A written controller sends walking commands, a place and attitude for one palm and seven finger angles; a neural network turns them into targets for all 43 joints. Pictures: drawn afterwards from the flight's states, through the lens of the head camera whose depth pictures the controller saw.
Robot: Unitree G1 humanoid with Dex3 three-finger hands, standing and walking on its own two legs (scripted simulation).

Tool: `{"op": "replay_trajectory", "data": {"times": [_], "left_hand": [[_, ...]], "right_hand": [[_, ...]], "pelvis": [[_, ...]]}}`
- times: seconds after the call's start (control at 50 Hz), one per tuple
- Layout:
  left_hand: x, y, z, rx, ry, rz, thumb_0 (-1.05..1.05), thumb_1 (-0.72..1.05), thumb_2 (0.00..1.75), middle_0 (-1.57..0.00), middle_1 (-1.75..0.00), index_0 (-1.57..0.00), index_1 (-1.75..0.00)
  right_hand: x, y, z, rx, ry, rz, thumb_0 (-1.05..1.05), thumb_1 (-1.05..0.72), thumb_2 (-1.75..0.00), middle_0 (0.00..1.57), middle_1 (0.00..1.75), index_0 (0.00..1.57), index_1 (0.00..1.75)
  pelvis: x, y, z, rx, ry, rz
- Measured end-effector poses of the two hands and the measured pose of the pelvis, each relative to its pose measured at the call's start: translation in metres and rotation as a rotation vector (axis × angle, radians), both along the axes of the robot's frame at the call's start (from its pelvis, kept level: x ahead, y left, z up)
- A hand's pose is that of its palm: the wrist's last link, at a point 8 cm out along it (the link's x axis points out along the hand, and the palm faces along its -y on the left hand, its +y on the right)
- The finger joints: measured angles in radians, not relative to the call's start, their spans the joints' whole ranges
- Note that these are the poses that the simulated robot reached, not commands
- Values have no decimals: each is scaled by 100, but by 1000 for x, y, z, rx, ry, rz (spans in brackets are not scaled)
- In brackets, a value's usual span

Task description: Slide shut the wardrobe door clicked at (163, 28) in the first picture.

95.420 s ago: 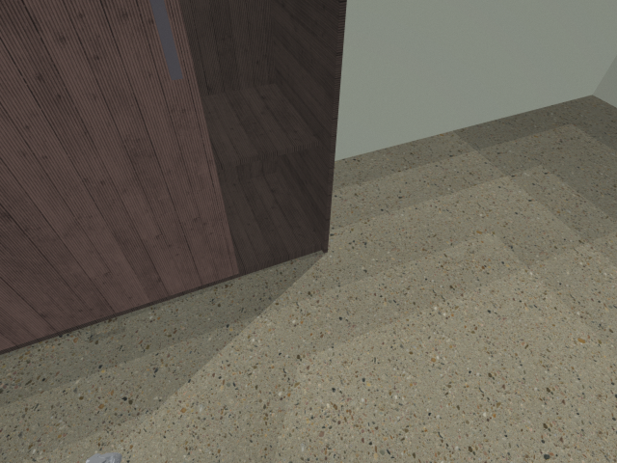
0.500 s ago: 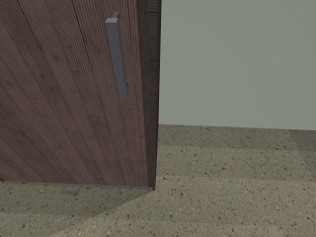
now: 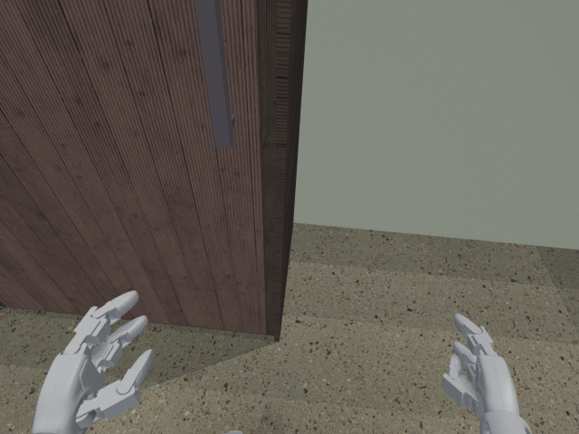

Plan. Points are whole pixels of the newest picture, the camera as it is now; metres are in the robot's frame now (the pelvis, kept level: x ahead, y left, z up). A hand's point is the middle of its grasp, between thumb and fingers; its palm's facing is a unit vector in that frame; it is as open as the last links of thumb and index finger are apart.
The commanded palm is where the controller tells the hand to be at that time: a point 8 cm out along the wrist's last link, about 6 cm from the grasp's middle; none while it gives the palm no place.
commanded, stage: raise the hand with hooked fingers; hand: left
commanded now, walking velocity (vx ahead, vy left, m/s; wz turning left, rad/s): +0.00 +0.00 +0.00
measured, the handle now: (220, 69) +0.52 +0.15 +0.25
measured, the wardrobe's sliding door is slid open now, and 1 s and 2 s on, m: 0.02 0.02 0.02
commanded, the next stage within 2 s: move the hooked fingers beside the handle in 1.64 s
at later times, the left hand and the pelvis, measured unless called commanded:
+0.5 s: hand (84, 283) +0.24 +0.25 +0.15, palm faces -0.01 -1.00 -0.08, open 11.8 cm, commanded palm +0.20 +0.30 +0.16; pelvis +0.01 +0.02 +0.03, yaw +0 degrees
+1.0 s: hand out of the picture +0.26 +0.30 +0.25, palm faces +0.06 -0.99 -0.13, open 13.9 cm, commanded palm +0.23 +0.34 +0.26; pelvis +0.01 +0.03 +0.05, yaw +2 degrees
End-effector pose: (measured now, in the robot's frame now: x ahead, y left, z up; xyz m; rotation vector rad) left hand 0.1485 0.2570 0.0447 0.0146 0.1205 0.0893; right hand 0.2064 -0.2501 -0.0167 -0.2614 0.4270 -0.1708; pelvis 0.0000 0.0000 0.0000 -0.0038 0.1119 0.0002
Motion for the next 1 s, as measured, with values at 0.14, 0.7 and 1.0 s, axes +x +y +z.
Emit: {"op": "replay_trajectory", "data": {"times": [0.14, 0.7, 1.0], "left_hand": [[10, 12, 44, 78, -202, -36, 1, 40, 69, -23, -62, -23, -63], [74, 68, 147, 93, -236, -62, 0, -25, 41, -28, -104, -28, -105], [89, 94, 207, 123, -246, -50, -1, -48, 31, -30, -119, -30, -119]], "right_hand": [[-14, 19, -30, 24, 111, 72, 1, -91, -90, 20, 30, 20, 30], [-16, 47, 6, 52, 43, 44, 2, -91, -90, 20, 30, 20, 30], [0, 77, 13, 108, 49, 131, 2, -90, -90, 21, 30, 20, 30]], "pelvis": [[-5, -4, 0, -32, -17, 40], [11, 27, 37, -18, -121, 15], [8, 26, 46, -12, -159, 28]]}}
